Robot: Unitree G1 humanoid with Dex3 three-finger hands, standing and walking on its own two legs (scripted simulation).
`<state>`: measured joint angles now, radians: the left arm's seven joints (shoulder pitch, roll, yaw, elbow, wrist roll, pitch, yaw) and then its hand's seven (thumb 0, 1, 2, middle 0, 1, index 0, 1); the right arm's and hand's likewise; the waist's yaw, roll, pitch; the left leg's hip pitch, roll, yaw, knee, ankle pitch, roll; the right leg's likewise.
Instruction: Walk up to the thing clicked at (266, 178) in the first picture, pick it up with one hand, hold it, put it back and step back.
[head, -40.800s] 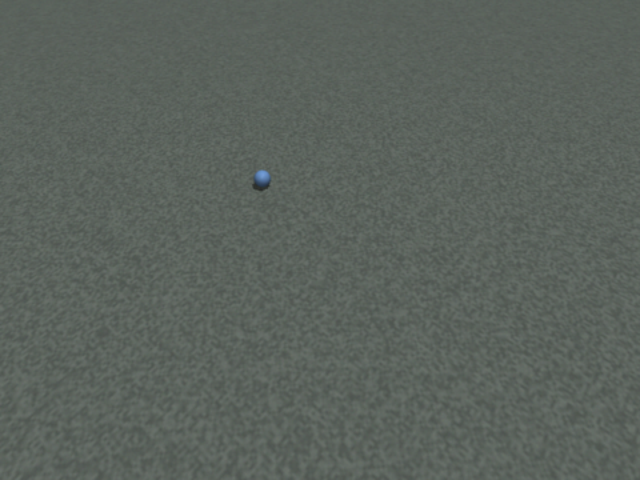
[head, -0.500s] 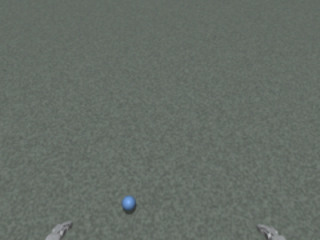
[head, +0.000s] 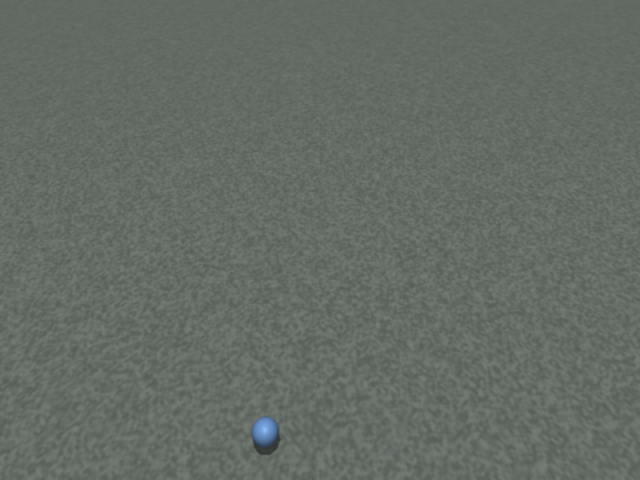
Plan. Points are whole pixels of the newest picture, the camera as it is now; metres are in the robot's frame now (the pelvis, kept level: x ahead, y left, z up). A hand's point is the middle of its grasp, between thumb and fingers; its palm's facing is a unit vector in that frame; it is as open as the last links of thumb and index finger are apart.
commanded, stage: stand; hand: left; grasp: from above
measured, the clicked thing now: (265, 431) +0.43 +0.18 -0.74
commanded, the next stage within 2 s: step back in 1.76 s
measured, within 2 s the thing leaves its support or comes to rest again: neither
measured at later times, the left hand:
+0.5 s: hand out of the picture +0.04 +0.23 -0.16, palm faces +0.02 -0.94 -0.33, open 7.4 cm
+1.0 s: hand out of the picture +0.09 +0.23 -0.15, palm faces +0.01 -0.94 -0.33, open 7.4 cm
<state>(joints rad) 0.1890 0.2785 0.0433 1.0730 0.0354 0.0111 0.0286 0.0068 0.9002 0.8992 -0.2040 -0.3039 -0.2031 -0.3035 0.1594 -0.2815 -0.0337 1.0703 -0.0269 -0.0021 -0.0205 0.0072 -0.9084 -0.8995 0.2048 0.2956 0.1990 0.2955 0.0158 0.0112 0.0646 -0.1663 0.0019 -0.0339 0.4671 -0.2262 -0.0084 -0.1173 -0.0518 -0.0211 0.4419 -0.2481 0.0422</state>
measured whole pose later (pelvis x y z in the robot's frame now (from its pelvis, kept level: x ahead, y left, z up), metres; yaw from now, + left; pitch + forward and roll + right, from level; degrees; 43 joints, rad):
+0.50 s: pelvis +0.00 -0.01 +0.00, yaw +0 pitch -4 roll +0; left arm 0.17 0.30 0.04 1.15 0.03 0.00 0.01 0.01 0.90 0.90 -0.20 -0.30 -0.20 -0.30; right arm 0.16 -0.32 -0.02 1.13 -0.02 0.00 -0.01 0.01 -0.91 -0.90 0.20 0.30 0.20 0.30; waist 0.00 0.02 0.08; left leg -0.15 0.02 -0.04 0.39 -0.18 -0.03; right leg -0.10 -0.03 -0.03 0.38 -0.21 0.02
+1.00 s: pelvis +0.01 -0.02 +0.01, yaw +0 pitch -3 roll +0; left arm 0.10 0.31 0.04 1.14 0.02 -0.01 0.01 0.00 0.90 0.90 -0.20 -0.30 -0.20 -0.30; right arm 0.12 -0.33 -0.01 1.13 -0.02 -0.01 -0.01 0.01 -0.91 -0.90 0.20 0.30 0.20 0.30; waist 0.00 0.02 0.06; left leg -0.13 0.03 -0.04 0.36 -0.18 -0.03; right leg -0.09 -0.03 -0.03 0.34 -0.21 0.02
